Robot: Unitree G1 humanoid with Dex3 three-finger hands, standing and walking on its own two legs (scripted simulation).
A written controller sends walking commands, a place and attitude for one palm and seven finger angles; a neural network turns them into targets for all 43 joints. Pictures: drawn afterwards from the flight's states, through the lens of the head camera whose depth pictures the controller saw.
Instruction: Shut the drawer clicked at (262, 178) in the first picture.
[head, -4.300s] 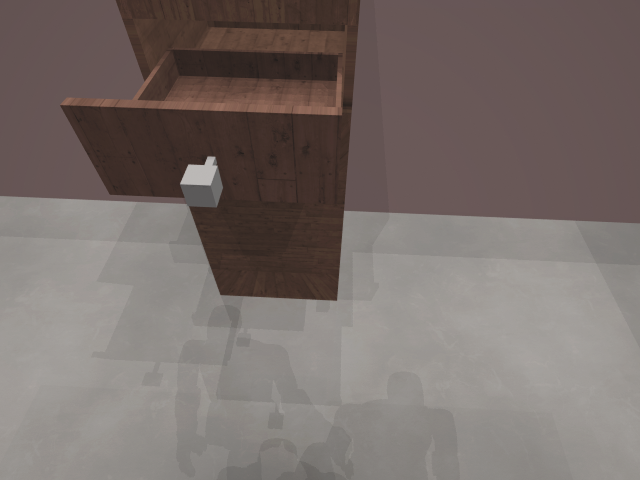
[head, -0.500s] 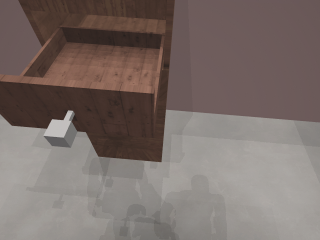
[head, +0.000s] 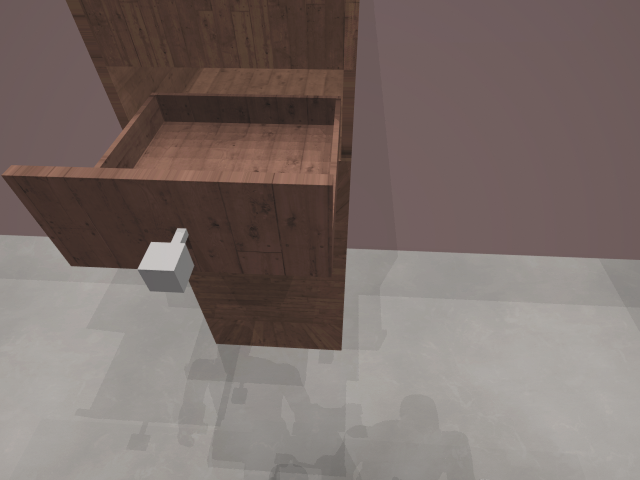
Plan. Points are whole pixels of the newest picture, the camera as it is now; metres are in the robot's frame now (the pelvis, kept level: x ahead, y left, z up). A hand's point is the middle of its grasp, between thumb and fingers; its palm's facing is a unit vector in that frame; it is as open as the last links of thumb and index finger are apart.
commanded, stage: come to a stop and stand still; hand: left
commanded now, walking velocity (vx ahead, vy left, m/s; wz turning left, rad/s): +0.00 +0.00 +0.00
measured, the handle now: (173, 254) +0.34 +0.21 +0.12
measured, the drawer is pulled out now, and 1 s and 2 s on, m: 0.29 0.29 0.29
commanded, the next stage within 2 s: look again from close up in 0.28 s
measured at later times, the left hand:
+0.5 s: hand out of the picture +0.02 +0.18 -0.16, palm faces -0.03 -0.98 -0.19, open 7.4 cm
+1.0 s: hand out of the picture +0.06 +0.18 -0.14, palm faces +0.12 -0.97 -0.21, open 7.3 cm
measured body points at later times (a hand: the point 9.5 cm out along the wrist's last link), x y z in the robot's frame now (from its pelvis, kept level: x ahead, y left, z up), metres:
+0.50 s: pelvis +0.01 +0.01 +0.02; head +0.02 +0.01 +0.47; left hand +0.02 +0.24 -0.14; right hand +0.00 -0.22 -0.14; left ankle +0.01 +0.08 -0.72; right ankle +0.02 -0.14 -0.72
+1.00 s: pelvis +0.03 -0.01 +0.02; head +0.04 +0.00 +0.47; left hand +0.06 +0.23 -0.12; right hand +0.05 -0.24 -0.13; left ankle +0.01 +0.08 -0.72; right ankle +0.02 -0.14 -0.72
